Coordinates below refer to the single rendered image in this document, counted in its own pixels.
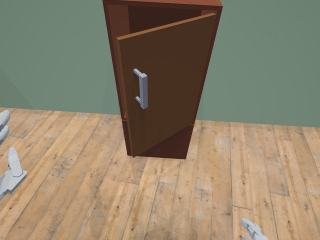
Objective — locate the left robot hand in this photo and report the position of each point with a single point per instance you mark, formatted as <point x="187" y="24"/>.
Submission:
<point x="12" y="178"/>

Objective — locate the handle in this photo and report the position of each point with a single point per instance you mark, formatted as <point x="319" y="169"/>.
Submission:
<point x="143" y="88"/>

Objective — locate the right robot hand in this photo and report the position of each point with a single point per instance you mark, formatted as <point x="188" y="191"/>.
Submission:
<point x="253" y="230"/>

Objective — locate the cupboard door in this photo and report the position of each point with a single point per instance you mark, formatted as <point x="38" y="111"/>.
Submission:
<point x="173" y="57"/>

